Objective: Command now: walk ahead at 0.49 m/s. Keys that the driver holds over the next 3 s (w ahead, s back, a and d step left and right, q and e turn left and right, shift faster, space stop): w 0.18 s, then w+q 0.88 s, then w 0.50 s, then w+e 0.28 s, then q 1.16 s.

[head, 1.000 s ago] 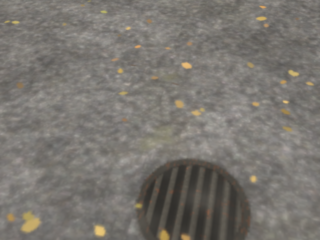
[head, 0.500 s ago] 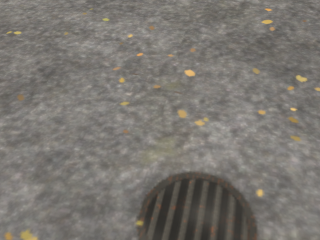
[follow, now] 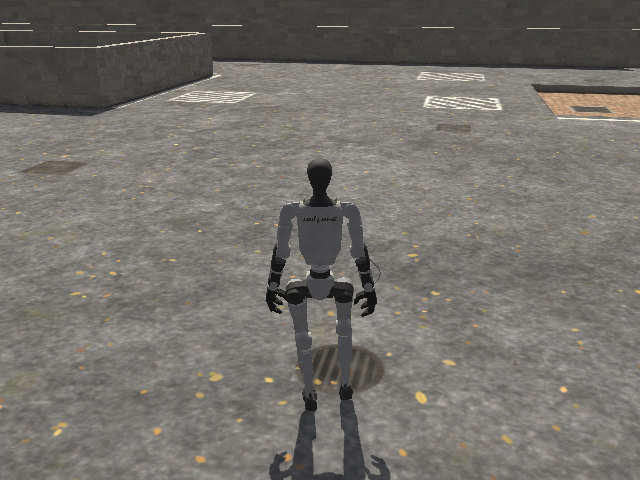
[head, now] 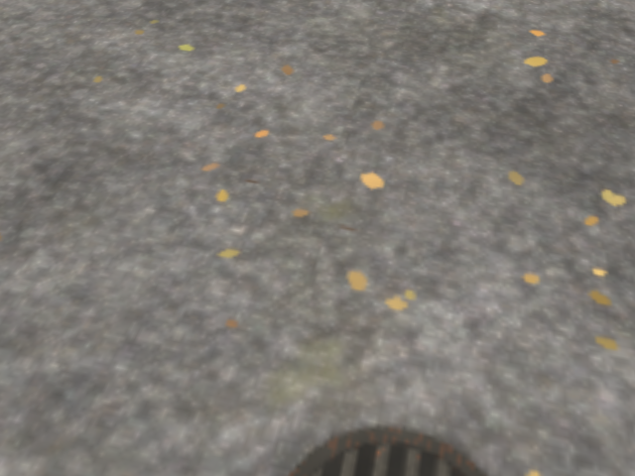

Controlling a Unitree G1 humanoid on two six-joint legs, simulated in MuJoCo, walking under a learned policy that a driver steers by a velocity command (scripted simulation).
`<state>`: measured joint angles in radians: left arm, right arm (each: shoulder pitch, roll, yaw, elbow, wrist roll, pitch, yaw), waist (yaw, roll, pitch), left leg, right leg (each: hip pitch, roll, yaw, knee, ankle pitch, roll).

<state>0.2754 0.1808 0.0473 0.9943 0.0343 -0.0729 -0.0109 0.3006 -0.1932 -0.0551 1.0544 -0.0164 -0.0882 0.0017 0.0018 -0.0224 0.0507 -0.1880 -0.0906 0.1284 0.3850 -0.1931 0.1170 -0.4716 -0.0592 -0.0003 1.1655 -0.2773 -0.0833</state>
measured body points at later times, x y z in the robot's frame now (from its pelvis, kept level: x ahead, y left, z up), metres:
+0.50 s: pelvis +0.29 -0.05 +0.00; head +0.32 -0.06 +0.45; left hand +0.36 +0.21 -0.13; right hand +0.32 -0.30 -0.15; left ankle +0.19 +0.06 -0.65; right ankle +0.34 -0.12 -0.74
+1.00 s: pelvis +0.54 +0.05 -0.01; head +0.57 +0.07 +0.43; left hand +0.48 +0.30 -0.15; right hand +0.75 -0.14 -0.14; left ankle +0.57 +0.10 -0.74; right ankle +0.47 -0.12 -0.63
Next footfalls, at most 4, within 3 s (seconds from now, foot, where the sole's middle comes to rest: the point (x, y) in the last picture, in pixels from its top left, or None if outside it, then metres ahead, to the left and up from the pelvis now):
0.34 right None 0.38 -0.12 -0.78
0.88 left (277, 421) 0.61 0.12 -0.78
1.46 right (266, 283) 0.98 0.16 -0.78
1.96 left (161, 243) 1.11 0.45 -0.78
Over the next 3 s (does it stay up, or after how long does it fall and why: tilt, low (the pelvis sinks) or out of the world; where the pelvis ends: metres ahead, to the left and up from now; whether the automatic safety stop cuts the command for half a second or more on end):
stays up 1.04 0.31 -0.01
